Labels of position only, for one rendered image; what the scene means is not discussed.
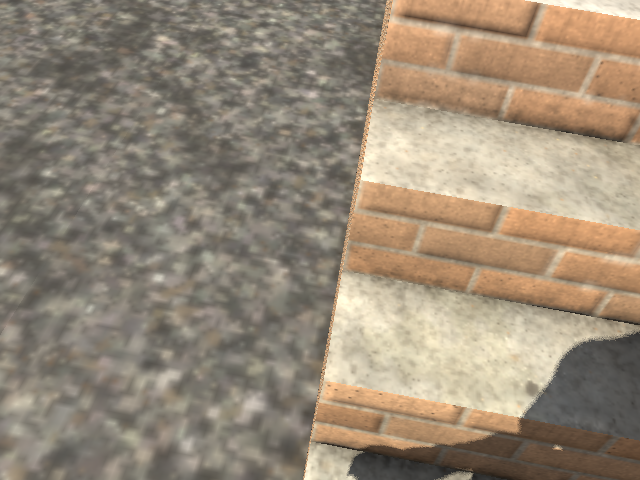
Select stairs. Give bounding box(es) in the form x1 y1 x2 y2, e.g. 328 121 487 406
303 0 640 480

